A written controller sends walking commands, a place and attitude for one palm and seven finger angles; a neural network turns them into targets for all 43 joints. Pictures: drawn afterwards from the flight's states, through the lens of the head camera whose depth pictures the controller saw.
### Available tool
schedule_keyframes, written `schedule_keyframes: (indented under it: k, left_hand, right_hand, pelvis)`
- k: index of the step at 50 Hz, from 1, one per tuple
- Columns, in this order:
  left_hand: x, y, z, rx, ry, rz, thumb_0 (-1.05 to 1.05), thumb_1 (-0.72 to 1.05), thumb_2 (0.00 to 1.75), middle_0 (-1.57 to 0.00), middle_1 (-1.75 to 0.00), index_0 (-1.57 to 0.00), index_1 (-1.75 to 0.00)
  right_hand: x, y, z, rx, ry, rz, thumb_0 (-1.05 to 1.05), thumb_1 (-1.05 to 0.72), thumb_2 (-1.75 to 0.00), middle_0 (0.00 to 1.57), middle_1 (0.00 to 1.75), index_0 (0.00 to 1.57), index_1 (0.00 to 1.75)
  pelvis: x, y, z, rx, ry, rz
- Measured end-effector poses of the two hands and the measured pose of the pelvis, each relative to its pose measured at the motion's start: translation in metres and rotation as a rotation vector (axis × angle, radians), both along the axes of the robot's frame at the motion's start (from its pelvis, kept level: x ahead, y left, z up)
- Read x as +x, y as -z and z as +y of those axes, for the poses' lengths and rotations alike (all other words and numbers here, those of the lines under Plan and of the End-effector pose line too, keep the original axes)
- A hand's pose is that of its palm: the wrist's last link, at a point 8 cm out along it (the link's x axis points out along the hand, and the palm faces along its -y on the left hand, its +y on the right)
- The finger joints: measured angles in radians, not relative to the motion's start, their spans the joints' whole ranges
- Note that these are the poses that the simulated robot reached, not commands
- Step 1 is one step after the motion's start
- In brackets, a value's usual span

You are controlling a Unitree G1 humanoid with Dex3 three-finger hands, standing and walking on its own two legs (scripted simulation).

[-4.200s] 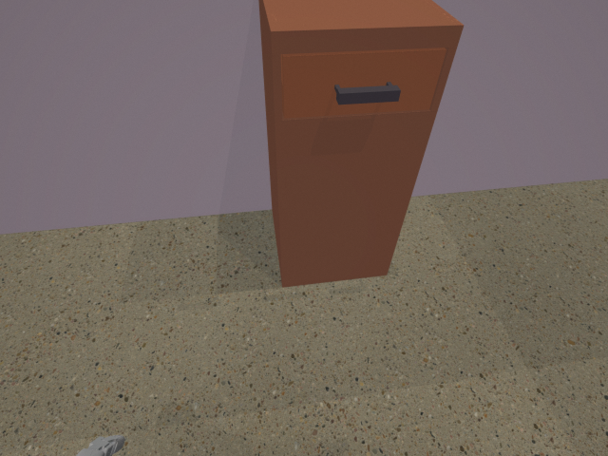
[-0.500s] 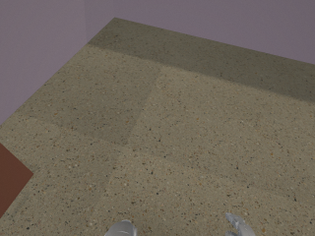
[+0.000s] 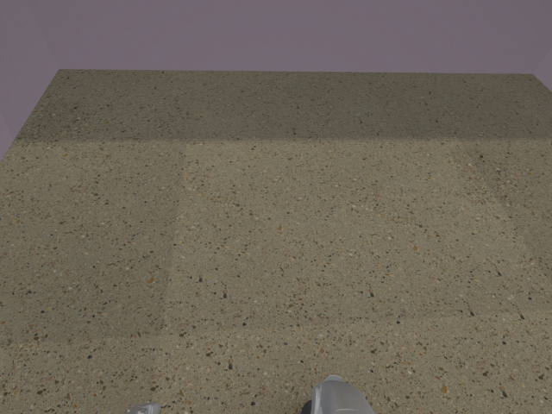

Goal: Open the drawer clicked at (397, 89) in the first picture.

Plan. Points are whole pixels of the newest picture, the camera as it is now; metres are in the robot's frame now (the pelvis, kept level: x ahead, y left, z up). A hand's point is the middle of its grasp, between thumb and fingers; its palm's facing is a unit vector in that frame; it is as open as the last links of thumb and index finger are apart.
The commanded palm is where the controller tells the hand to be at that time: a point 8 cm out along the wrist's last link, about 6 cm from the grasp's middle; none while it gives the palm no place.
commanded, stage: walk to a spot facing it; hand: left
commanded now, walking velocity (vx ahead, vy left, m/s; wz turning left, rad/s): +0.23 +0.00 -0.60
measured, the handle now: out of the picture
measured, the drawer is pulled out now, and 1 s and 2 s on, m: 0.00 0.00 0.00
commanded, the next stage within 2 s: turn to face it in 0.08 s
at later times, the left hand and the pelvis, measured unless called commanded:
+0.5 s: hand (183, 335) +0.28 +0.17 -0.18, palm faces +0.00 -0.99 -0.17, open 7.3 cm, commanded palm none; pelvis +0.18 +0.00 -0.01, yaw -2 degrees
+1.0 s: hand (162, 341) +0.26 +0.20 -0.15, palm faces +0.24 -0.93 -0.26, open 7.4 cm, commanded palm none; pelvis +0.19 -0.03 +0.00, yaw +13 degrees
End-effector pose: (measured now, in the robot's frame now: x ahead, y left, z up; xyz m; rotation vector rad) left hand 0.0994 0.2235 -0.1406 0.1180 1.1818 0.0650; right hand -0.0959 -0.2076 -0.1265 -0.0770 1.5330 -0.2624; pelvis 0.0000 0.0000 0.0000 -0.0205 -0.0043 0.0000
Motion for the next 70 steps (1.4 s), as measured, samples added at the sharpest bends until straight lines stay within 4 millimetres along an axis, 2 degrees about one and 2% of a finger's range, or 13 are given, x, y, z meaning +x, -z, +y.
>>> schedule_keyframes:
  k: [5,8,14,18,26,31,41,46,52,56,62,66,70]
  left_hand:
    - [0.094,0.009,-0.035,-0.011,0.108,-0.076,0.0,0.91,0.9,-0.19,-0.29,-0.19,-0.3]
    - [0.129,0.014,-0.046,0.001,0.116,-0.124,0.0,0.91,0.9,-0.2,-0.29,-0.19,-0.3]
    - [0.143,0.001,-0.037,0.067,0.11,-0.053,-0.01,0.92,0.9,-0.2,-0.3,-0.2,-0.3]
    - [0.153,-0.008,-0.022,0.104,0.111,-0.022,-0.01,0.93,0.9,-0.2,-0.3,-0.2,-0.3]
    - [0.174,0.012,0.002,0.035,-0.027,-0.055,0.0,0.91,0.9,-0.2,-0.3,-0.2,-0.3]
    - [0.16,0.021,0.021,0.029,-0.091,0.024,0.0,0.91,0.9,-0.2,-0.3,-0.19,-0.3]
    - [0.137,-0.003,0.046,0.09,-0.182,0.078,0.0,0.91,0.9,-0.2,-0.3,-0.19,-0.3]
    - [0.139,-0.012,0.039,0.121,-0.224,0.029,0.0,0.91,0.9,-0.2,-0.29,-0.19,-0.3]
    - [0.138,-0.023,0.009,0.16,-0.276,-0.075,0.0,0.91,0.9,-0.2,-0.3,-0.19,-0.3]
    - [0.111,-0.034,-0.015,0.178,-0.329,-0.078,0.0,0.91,0.9,-0.2,-0.3,-0.2,-0.3]
    - [0.067,-0.037,-0.04,0.162,-0.41,-0.027,0.0,0.9,0.9,-0.2,-0.3,-0.2,-0.3]
    - [0.035,-0.03,-0.051,0.137,-0.481,0.009,0.0,0.9,0.9,-0.2,-0.3,-0.2,-0.3]
    - [-0.007,-0.018,-0.055,0.108,-0.56,0.068,0.0,0.9,0.9,-0.2,-0.3,-0.2,-0.3]
  right_hand:
    - [0.009,0.008,0.004,0.041,0.099,0.111,0.0,-0.9,-0.89,0.2,0.3,0.2,0.29]
    - [0.041,0.019,-0.01,0.045,0.131,0.112,0.0,-0.9,-0.89,0.2,0.3,0.2,0.29]
    - [0.177,0.019,-0.047,-0.032,0.082,-0.161,0.01,-0.91,-0.89,0.2,0.3,0.2,0.29]
    - [0.255,0.01,-0.051,-0.046,0.038,-0.325,0.0,-0.91,-0.9,0.2,0.3,0.19,0.29]
    - [0.337,0.01,-0.024,-0.043,-0.115,-0.337,-0.01,-0.93,-0.9,0.2,0.3,0.19,0.29]
    - [0.358,0.004,-0.009,-0.054,-0.176,-0.314,-0.01,-0.92,-0.89,0.2,0.3,0.2,0.29]
    - [0.36,-0.008,-0.016,-0.047,-0.231,-0.246,0.0,-0.91,-0.89,0.2,0.3,0.2,0.29]
    - [0.362,-0.002,-0.035,-0.031,-0.265,-0.232,0.0,-0.91,-0.89,0.2,0.3,0.2,0.29]
    - [0.375,0.017,-0.07,0.002,-0.32,-0.239,0.0,-0.9,-0.89,0.2,0.3,0.2,0.29]
    - [0.393,0.019,-0.087,0.015,-0.376,-0.252,0.0,-0.9,-0.89,0.2,0.3,0.2,0.29]
    - [0.422,0.006,-0.093,0.029,-0.468,-0.287,0.0,-0.91,-0.9,0.2,0.3,0.2,0.29]
    - [0.436,0.004,-0.084,0.024,-0.553,-0.267,0.0,-0.91,-0.9,0.2,0.3,0.19,0.29]
    - [0.455,0.002,-0.059,0.02,-0.651,-0.266,0.0,-0.91,-0.9,0.2,0.3,0.19,0.29]
  pelvis:
    - [0.053,0.014,-0.016,-0.008,0.064,0.009]
    - [0.082,0.023,-0.028,0.009,0.101,0.005]
    - [0.119,0.008,-0.03,0.001,0.136,-0.014]
    - [0.141,0.002,-0.023,-0.002,0.124,-0.007]
    - [0.187,0.013,0.001,-0.033,0.017,-0.015]
    - [0.197,0.011,0.014,-0.016,-0.012,-0.001]
    - [0.199,-0.006,0.011,-0.024,-0.104,0.029]
    - [0.195,-0.004,-0.006,-0.02,-0.166,0.028]
    - [0.187,0.006,-0.041,0.011,-0.251,0.027]
    - [0.183,0.002,-0.057,0.03,-0.316,0.007]
    - [0.179,-0.007,-0.069,0.062,-0.396,-0.003]
    - [0.174,-0.007,-0.07,0.06,-0.459,0.0]
    - [0.165,-0.004,-0.064,0.049,-0.516,0.009]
